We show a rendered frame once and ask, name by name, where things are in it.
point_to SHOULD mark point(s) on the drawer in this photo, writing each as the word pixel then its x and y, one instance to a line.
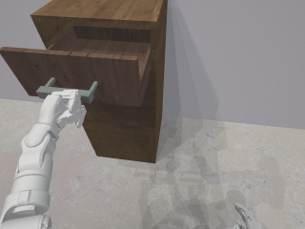
pixel 118 59

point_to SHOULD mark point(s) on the cabinet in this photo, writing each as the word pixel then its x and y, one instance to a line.
pixel 117 131

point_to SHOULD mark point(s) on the handle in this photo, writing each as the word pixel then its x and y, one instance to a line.
pixel 86 95

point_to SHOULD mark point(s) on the right robot hand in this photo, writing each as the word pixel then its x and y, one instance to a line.
pixel 248 217

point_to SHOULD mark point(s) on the robot left forearm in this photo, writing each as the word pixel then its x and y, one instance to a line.
pixel 29 195

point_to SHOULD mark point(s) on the left robot hand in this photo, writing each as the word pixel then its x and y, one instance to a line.
pixel 55 113

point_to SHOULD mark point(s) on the left robot upper arm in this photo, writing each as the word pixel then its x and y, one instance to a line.
pixel 32 222

